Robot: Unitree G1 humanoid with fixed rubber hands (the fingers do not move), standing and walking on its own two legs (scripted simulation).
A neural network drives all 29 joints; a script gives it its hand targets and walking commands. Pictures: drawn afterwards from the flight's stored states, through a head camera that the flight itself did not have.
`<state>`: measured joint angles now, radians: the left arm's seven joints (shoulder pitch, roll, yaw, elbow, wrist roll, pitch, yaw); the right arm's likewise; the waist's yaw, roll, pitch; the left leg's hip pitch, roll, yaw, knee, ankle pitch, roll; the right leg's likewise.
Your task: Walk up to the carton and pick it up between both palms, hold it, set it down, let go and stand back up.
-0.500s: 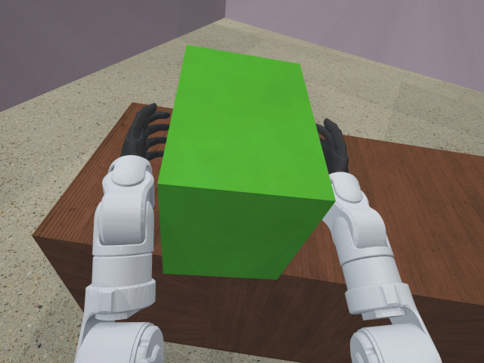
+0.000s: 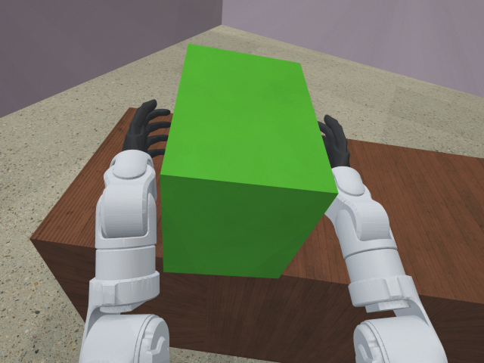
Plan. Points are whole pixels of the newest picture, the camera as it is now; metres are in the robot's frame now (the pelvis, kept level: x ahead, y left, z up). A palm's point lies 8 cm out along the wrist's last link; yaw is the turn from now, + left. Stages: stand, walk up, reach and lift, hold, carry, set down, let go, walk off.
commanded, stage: hold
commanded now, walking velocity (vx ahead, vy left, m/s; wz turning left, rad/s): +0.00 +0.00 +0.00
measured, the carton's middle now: (234, 163) +0.41 +0.00 +0.14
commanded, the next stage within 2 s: none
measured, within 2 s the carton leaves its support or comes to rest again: neither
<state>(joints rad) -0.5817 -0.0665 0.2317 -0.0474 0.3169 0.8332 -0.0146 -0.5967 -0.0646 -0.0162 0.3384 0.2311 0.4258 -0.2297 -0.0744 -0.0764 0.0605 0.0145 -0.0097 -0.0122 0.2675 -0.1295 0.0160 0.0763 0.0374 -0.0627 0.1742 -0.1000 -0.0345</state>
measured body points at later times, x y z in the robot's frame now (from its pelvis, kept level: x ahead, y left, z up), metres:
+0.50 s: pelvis +0.01 +0.00 +0.00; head -0.03 +0.03 +0.45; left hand +0.37 +0.15 +0.20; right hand +0.37 -0.15 +0.19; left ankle +0.02 +0.11 -0.75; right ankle +0.01 -0.09 -0.75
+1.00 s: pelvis +0.00 +0.00 +0.00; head -0.03 +0.03 +0.45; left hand +0.36 +0.16 +0.20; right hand +0.37 -0.14 +0.19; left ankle +0.02 +0.11 -0.75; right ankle +0.01 -0.09 -0.75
